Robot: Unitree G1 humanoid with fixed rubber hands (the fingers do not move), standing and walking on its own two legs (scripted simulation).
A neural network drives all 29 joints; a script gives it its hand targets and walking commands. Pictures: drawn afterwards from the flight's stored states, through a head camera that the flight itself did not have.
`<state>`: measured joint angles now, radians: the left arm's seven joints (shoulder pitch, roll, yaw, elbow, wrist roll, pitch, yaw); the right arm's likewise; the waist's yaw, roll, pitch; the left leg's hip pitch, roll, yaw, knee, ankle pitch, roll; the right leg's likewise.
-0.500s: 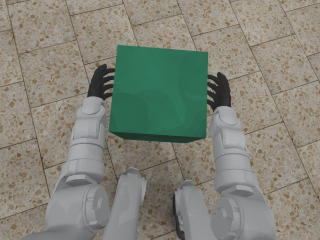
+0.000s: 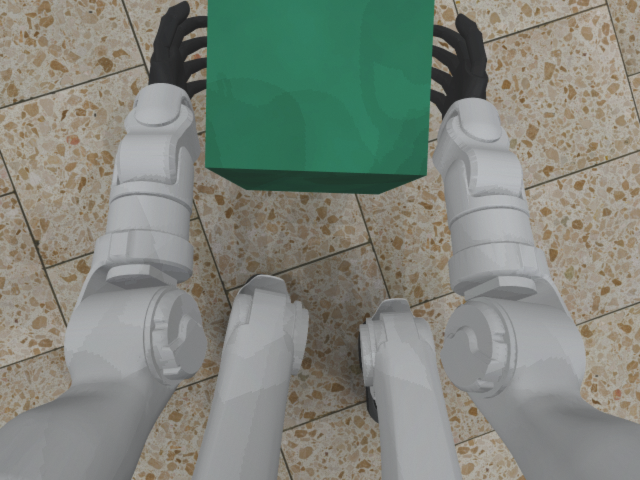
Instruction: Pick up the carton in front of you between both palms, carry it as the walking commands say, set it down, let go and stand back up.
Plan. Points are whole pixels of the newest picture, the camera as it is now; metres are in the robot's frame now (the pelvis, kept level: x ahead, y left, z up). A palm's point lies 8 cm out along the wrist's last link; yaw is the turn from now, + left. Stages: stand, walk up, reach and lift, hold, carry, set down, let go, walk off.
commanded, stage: set down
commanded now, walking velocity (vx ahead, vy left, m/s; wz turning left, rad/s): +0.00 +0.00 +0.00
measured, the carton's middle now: (316, 104) +0.53 +0.09 -0.21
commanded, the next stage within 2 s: none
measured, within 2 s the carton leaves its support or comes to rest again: rests again in 0.72 s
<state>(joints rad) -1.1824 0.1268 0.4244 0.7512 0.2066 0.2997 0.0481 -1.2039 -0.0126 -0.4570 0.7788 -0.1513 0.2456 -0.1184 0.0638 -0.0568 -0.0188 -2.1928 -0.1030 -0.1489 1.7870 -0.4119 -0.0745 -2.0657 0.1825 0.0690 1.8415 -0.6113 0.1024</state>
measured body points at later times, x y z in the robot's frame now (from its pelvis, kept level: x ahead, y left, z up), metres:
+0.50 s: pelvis +0.00 +0.00 -0.07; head +0.37 +0.04 +0.18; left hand +0.52 +0.25 -0.24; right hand +0.57 -0.05 -0.24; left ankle +0.13 +0.13 -0.43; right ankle +0.09 -0.13 -0.43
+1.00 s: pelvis -0.01 +0.00 -0.08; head +0.36 +0.03 +0.17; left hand +0.51 +0.25 -0.26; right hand +0.56 -0.06 -0.26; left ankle +0.13 +0.13 -0.43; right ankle +0.08 -0.13 -0.43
